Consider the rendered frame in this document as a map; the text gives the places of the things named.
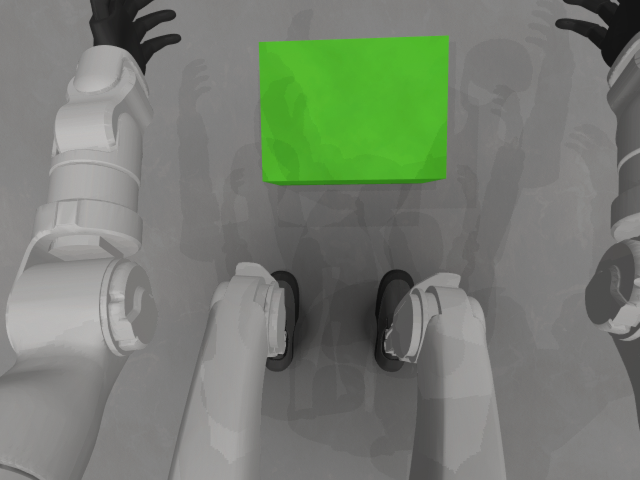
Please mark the robot left forearm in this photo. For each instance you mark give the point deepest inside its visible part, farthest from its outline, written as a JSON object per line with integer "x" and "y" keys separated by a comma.
{"x": 95, "y": 169}

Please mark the robot left foot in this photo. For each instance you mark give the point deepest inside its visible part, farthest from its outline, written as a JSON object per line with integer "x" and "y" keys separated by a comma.
{"x": 291, "y": 296}

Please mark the robot right upper arm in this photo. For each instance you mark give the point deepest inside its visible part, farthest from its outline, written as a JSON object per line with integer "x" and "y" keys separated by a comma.
{"x": 612, "y": 300}

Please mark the robot right foot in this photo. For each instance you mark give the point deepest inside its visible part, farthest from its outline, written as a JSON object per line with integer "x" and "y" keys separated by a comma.
{"x": 394, "y": 285}

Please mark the robot foot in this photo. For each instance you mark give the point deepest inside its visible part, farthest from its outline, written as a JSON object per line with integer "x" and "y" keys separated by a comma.
{"x": 291, "y": 296}
{"x": 394, "y": 285}

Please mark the robot left hand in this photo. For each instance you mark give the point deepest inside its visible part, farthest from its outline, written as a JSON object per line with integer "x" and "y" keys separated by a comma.
{"x": 112, "y": 24}

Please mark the carton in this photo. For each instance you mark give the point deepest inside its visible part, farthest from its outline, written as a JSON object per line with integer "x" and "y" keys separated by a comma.
{"x": 354, "y": 111}

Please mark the robot right forearm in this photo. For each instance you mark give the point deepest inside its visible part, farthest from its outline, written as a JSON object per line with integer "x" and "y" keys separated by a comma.
{"x": 624, "y": 100}

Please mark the robot left upper arm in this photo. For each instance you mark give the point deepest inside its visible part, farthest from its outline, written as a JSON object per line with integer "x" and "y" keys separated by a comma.
{"x": 73, "y": 325}

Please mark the robot right hand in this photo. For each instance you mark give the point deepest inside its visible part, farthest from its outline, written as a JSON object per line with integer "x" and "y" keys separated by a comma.
{"x": 623, "y": 22}

